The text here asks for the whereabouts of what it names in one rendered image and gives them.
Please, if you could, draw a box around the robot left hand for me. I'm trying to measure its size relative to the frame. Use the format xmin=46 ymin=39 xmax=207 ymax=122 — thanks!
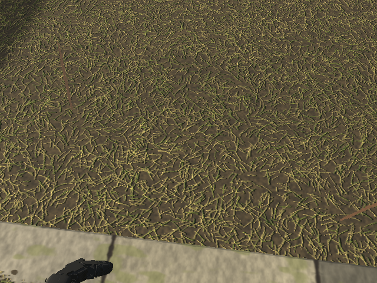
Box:
xmin=45 ymin=258 xmax=113 ymax=283

